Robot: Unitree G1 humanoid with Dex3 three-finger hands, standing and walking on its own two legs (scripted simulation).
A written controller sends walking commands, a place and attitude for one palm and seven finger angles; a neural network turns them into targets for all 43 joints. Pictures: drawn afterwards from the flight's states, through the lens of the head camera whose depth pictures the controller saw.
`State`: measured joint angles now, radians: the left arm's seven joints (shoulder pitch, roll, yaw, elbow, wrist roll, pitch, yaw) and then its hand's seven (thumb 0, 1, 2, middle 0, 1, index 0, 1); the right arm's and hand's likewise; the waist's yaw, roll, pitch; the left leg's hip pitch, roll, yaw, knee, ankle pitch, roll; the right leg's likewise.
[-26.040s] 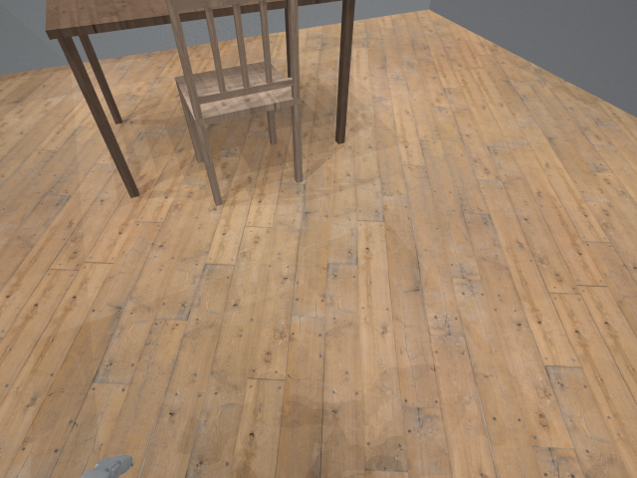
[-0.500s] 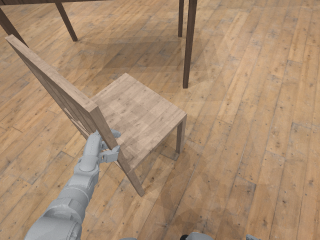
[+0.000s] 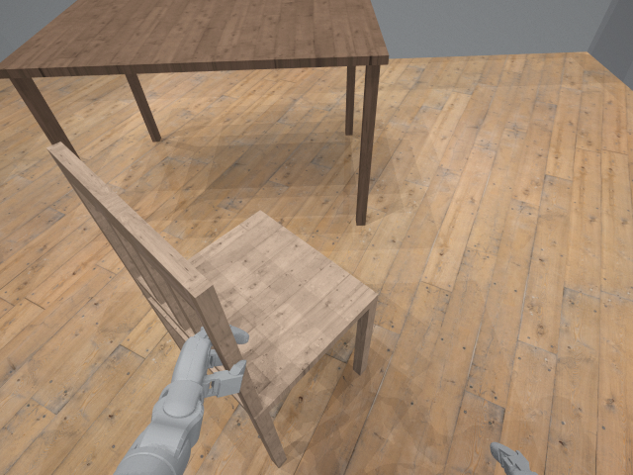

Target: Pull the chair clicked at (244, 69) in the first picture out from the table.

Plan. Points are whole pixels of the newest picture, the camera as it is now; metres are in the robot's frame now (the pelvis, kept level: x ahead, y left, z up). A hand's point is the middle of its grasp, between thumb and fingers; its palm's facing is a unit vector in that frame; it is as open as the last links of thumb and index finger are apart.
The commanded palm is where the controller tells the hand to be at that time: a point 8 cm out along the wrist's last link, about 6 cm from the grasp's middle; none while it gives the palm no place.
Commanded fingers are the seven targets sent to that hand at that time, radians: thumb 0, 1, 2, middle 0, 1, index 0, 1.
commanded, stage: stop walking, hand still on the chair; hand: left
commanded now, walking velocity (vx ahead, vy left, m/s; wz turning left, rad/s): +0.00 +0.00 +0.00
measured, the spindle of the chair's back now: (162, 286) +0.45 +0.30 -0.09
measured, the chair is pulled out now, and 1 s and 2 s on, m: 0.62 0.62 0.62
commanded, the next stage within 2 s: open the thumb and straighten the fingers in 0.40 s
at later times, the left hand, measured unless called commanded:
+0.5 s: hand (233, 373) +0.27 +0.14 -0.07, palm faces -0.04 -0.96 -0.26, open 6.3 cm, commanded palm +0.25 +0.19 -0.04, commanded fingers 0.00 0.78 0.84 -0.50 -1.45 -0.50 -1.45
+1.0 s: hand (220, 366) +0.28 +0.16 -0.06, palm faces -0.03 -0.97 -0.25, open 14.3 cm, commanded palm +0.26 +0.21 -0.04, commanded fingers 0.00 -0.55 0.20 -0.10 -0.29 -0.10 -0.29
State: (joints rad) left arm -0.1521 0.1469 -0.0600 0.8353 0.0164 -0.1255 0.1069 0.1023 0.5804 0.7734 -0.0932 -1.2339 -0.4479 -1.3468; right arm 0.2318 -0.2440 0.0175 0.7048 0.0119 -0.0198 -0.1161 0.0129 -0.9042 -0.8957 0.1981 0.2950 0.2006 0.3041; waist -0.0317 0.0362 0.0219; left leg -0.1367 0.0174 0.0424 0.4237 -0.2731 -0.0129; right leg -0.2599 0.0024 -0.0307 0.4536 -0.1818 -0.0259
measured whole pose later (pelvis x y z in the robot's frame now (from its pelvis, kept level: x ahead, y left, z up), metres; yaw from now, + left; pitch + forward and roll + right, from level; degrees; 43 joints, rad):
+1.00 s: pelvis +0.01 +0.00 -0.02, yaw +2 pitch +8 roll +1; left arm -0.06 0.18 -0.01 0.50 -0.01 0.03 0.01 0.00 -0.45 0.25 -0.30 -0.92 -0.32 -0.93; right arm 0.25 -0.25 0.01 0.61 0.04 -0.07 -0.04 0.01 -0.90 -0.90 0.20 0.30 0.20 0.30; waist -0.04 0.06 -0.07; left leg -0.43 0.00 0.01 0.68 -0.39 0.00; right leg -0.54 -0.03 -0.06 0.69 -0.29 -0.02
